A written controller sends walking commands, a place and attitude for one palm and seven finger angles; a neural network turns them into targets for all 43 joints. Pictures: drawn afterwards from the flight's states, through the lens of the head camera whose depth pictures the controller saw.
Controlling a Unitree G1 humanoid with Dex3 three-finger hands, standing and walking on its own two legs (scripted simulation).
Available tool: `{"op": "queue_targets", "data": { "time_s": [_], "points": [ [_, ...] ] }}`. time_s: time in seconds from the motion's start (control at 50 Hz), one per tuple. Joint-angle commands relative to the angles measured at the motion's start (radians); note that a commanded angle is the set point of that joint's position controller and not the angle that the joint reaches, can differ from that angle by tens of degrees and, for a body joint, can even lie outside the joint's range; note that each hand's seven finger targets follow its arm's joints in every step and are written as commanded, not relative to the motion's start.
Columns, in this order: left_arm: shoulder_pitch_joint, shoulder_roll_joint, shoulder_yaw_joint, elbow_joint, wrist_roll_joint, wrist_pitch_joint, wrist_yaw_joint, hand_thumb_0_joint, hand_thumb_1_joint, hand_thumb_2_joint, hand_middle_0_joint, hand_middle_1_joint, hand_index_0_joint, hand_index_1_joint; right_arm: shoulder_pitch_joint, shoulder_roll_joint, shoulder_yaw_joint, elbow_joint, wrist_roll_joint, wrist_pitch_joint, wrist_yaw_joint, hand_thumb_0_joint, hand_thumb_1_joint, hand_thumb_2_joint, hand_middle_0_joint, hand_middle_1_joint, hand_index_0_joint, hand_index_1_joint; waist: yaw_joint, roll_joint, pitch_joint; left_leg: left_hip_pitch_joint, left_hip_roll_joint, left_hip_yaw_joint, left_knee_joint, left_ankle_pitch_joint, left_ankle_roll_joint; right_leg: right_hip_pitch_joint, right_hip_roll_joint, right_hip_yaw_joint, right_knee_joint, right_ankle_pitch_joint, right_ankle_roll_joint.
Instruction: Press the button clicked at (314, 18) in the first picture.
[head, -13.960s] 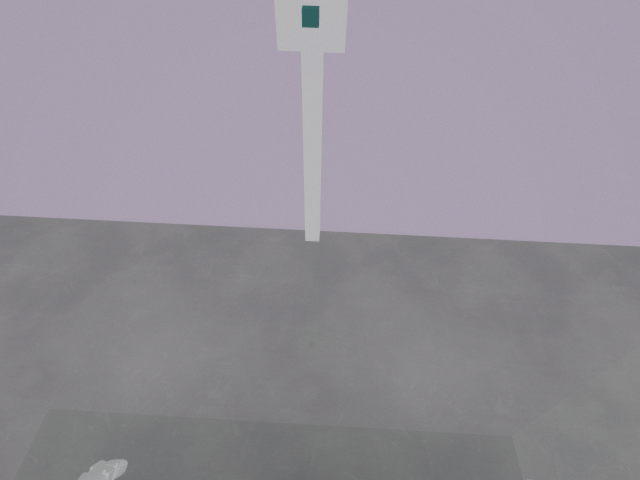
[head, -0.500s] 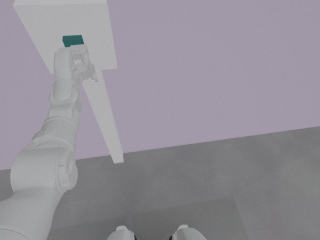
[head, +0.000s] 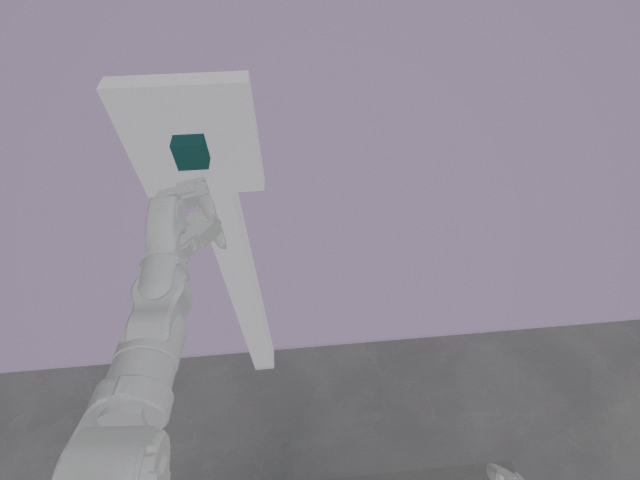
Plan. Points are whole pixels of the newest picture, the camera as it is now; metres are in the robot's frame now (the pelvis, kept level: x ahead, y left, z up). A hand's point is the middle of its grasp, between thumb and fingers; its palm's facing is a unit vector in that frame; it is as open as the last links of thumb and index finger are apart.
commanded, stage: pull the fist back off the button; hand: left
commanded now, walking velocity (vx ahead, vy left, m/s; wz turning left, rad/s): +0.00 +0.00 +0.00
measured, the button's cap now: (191, 150) +0.51 +0.19 +0.14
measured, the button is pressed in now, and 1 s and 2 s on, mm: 0 0 0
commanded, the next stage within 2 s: draw the hand back to the body in 0.26 s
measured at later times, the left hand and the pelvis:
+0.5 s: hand (203, 240) +0.37 +0.15 +0.12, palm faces +0.10 -0.99 +0.00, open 3.1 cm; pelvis +0.00 -0.01 +0.01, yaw +1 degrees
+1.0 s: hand (122, 310) +0.26 +0.20 +0.15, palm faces +0.21 -0.96 -0.17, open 3.1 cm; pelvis -0.01 +0.00 +0.02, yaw +1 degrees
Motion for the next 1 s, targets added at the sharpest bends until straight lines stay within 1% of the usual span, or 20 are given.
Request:
{"op": "queue_targets", "data": {
  "time_s": [0.0,0.14,0.18,0.22,0.26,0.34,0.38,0.4,0.42,0.48,0.52,0.58,0.7,0.72,0.78,0.84,0.86,0.9,0.92,0.98],
  "points": [
    [-0.375,0.131,-0.017,-0.355,-0.014,-0.04,-0.008,0.0,0.9,0.9,-1.3,-1.5,-1.3,-1.5,-0.019,-0.128,-0.049,-0.114,0.009,-0.044,-0.026,0.0,-0.9,-0.9,0.2,0.3,0.2,0.3,-0.008,-0.041,-0.286,0.265,-0.029,-0.037,-0.068,0.307,0.02,0.094,0.027,0.001,-0.091,0.424,0.001],
    [-0.21,0.103,-0.046,-0.432,-0.037,0.002,-0.038,0.0,0.9,0.9,-1.3,-1.5,-1.3,-1.5,-0.084,-0.118,-0.037,-0.132,0.016,-0.054,-0.04,0.0,-0.9,-0.9,0.2,0.3,0.2,0.3,0.014,-0.041,-0.251,0.273,-0.039,-0.034,-0.084,0.293,0.022,0.127,0.013,0.007,-0.114,0.435,0.002],
    [-0.254,0.088,-0.07,-0.44,-0.038,0.014,-0.041,0.0,0.9,0.9,-1.3,-1.5,-1.3,-1.5,-0.095,-0.117,-0.032,-0.128,0.016,-0.053,-0.045,0.0,-0.9,-0.9,0.2,0.3,0.2,0.3,-0.004,-0.043,-0.221,0.276,-0.04,-0.039,-0.087,0.276,0.022,0.11,0.011,0.005,-0.122,0.419,0.005],
    [-0.312,0.121,-0.053,-0.439,-0.038,0.018,-0.033,0.0,0.9,0.9,-1.3,-1.5,-1.3,-1.5,-0.095,-0.123,-0.029,-0.119,0.012,-0.052,-0.053,0.0,-0.9,-0.9,0.2,0.3,0.2,0.3,-0.015,-0.077,-0.208,0.267,-0.041,-0.045,-0.088,0.244,0.024,0.105,0.008,0.01,-0.133,0.382,0.008],
    [-0.308,0.126,-0.034,-0.425,-0.041,0.018,-0.028,0.0,0.9,0.9,-1.3,-1.5,-1.3,-1.5,-0.107,-0.117,-0.026,-0.119,0.011,-0.052,-0.057,0.0,-0.9,-0.9,0.2,0.3,0.2,0.3,-0.002,-0.055,-0.231,0.275,-0.047,-0.041,-0.092,0.239,0.024,0.119,0.005,0.016,-0.137,0.381,0.007],
    [-0.313,0.149,-0.016,-0.368,-0.039,0.007,-0.029,0.0,0.9,0.9,-1.3,-1.5,-1.3,-1.5,-0.11,-0.117,-0.02,-0.112,0.009,-0.052,-0.059,0.0,-0.9,-0.9,0.2,0.3,0.2,0.3,0.003,-0.08,-0.227,0.249,-0.049,-0.042,-0.096,0.226,0.024,0.137,0.0,0.024,-0.141,0.376,0.01],
    [-0.226,0.177,0.02,-0.388,-0.042,0.004,-0.041,0.0,0.9,0.9,-1.3,-1.5,-1.3,-1.5,-0.118,-0.115,-0.022,-0.128,0.009,-0.052,-0.057,0.0,-0.9,-0.9,0.2,0.3,0.2,0.3,0.039,-0.043,-0.276,0.259,-0.052,-0.034,-0.102,0.254,0.023,0.185,-0.002,0.026,-0.133,0.413,0.004],
    [-0.196,0.188,0.03,-0.403,-0.046,0.006,-0.049,0.0,0.9,0.9,-1.3,-1.5,-1.3,-1.5,-0.125,-0.114,-0.02,-0.135,0.012,-0.052,-0.056,0.0,-0.9,-0.9,0.2,0.3,0.2,0.3,0.047,-0.031,-0.276,0.259,-0.053,-0.03,-0.105,0.266,0.023,0.2,-0.003,0.028,-0.135,0.435,0.003],
    [-0.157,0.216,0.056,-0.404,-0.052,0.007,-0.057,0.0,0.9,0.9,-1.3,-1.5,-1.3,-1.5,-0.123,-0.119,-0.02,-0.14,0.011,-0.051,-0.055,0.0,-0.9,-0.9,0.2,0.3,0.2,0.3,0.053,-0.077,-0.282,0.242,-0.052,-0.031,-0.109,0.271,0.026,0.23,-0.003,0.029,-0.136,0.448,0.007],
    [-0.067,0.208,0.057,-0.502,-0.076,0.023,-0.092,0.0,0.9,0.9,-1.3,-1.5,-1.3,-1.5,-0.148,-0.112,-0.02,-0.164,0.022,-0.052,-0.053,0.0,-0.9,-0.9,0.2,0.3,0.2,0.3,0.069,-0.051,-0.271,0.256,-0.05,-0.018,-0.132,0.298,0.025,0.261,-0.003,0.027,-0.143,0.5,0.007],
    [-0.016,0.178,0.032,-0.545,-0.089,0.045,-0.107,0.0,0.9,0.9,-1.3,-1.5,-1.3,-1.5,-0.158,-0.113,-0.021,-0.173,0.026,-0.059,-0.055,0.0,-0.9,-0.9,0.2,0.3,0.2,0.3,0.06,-0.082,-0.233,0.265,-0.046,-0.019,-0.139,0.293,0.029,0.251,0.001,0.02,-0.158,0.484,0.01],
    [0.047,0.165,0.02,-0.669,-0.105,0.078,-0.12,0.0,0.9,0.9,-1.3,-1.5,-1.3,-1.5,-0.18,-0.11,-0.021,-0.185,0.032,-0.073,-0.059,0.0,-0.9,-0.9,0.2,0.3,0.2,0.3,0.07,-0.045,-0.218,0.303,-0.043,-0.022,-0.163,0.288,0.028,0.24,0.005,0.014,-0.171,0.449,0.006],
    [0.144,0.167,0.017,-0.833,-0.112,0.148,-0.122,0.0,0.9,0.9,-1.3,-1.5,-1.3,-1.5,-0.217,-0.106,-0.013,-0.187,0.032,-0.104,-0.076,0.0,-0.9,-0.9,0.2,0.3,0.2,0.3,0.068,-0.028,-0.158,0.346,-0.039,-0.037,-0.197,0.248,0.026,0.215,0.008,0.001,-0.206,0.351,0.003],
    [0.171,0.182,0.026,-0.824,-0.114,0.163,-0.121,0.0,0.9,0.9,-1.3,-1.5,-1.3,-1.5,-0.218,-0.111,-0.011,-0.183,0.032,-0.106,-0.079,0.0,-0.9,-0.9,0.2,0.3,0.2,0.3,0.064,-0.059,-0.13,0.336,-0.037,-0.04,-0.199,0.232,0.029,0.209,0.01,0.001,-0.219,0.327,0.006],
    [0.193,0.168,0.015,-0.89,-0.116,0.201,-0.124,0.0,0.9,0.9,-1.3,-1.5,-1.3,-1.5,-0.241,-0.102,-0.002,-0.187,0.033,-0.115,-0.086,0.0,-0.9,-0.9,0.2,0.3,0.2,0.3,0.068,-0.009,-0.112,0.356,-0.04,-0.046,-0.219,0.2,0.024,0.203,0.007,-0.002,-0.235,0.277,0.002],
    [0.225,0.186,0.03,-0.931,-0.12,0.238,-0.128,0.0,0.9,0.9,-1.3,-1.5,-1.3,-1.5,-0.254,-0.101,0.006,-0.19,0.033,-0.118,-0.093,0.0,-0.9,-0.9,0.2,0.3,0.2,0.3,0.073,-0.024,-0.089,0.36,-0.038,-0.055,-0.236,0.178,0.023,0.207,0.007,-0.009,-0.253,0.237,0.0],
    [0.215,0.286,0.014,-1.033,-0.009,0.181,-0.04,0.0,0.9,0.9,-1.3,-1.5,-1.3,-1.5,-0.284,-0.094,0.002,-0.187,0.007,-0.122,-0.102,0.0,-0.9,-0.9,0.2,0.3,0.2,0.3,0.084,-0.022,-0.02,0.381,-0.036,-0.044,-0.277,0.154,0.024,0.191,-0.013,0.035,-0.326,0.198,-0.001],
    [0.356,0.207,-0.017,-0.974,0.014,0.17,0.02,0.0,0.9,0.9,-1.3,-1.5,-1.3,-1.5,-0.274,-0.083,0.013,-0.168,-0.005,-0.113,-0.104,0.0,-0.9,-0.9,0.2,0.3,0.2,0.3,0.08,-0.033,0.018,0.394,-0.03,-0.049,-0.306,0.14,0.022,0.222,-0.013,0.021,-0.34,0.167,-0.003],
    [0.386,0.229,0.001,-0.982,0.02,0.163,0.033,0.0,0.9,0.9,-1.3,-1.5,-1.3,-1.5,-0.277,-0.088,0.006,-0.166,-0.009,-0.109,-0.103,0.0,-0.9,-0.9,0.2,0.3,0.2,0.3,0.084,-0.081,0.009,0.406,-0.027,-0.044,-0.314,0.153,0.026,0.241,-0.009,0.025,-0.363,0.174,0.0],
    [0.43,0.227,0.009,-1.044,0.042,0.148,0.06,0.0,0.9,0.9,-1.3,-1.5,-1.3,-1.5,-0.281,-0.08,0.013,-0.167,-0.016,-0.089,-0.101,0.0,-0.9,-0.9,0.2,0.3,0.2,0.3,0.083,0.0,-0.017,0.458,-0.024,-0.04,-0.342,0.2,0.02,0.297,-0.011,0.023,-0.368,0.224,-0.006]
  ]
}}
